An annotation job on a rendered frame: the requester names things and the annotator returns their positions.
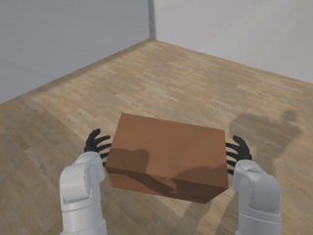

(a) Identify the robot right forearm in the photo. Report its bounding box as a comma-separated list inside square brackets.
[232, 159, 282, 235]

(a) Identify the robot left hand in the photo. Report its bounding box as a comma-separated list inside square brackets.
[84, 128, 112, 167]

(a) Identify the robot left forearm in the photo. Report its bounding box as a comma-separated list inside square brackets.
[60, 151, 108, 235]

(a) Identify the robot right hand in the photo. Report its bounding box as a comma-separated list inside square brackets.
[225, 135, 252, 175]

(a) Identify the carton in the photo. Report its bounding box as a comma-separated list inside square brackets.
[105, 113, 229, 204]

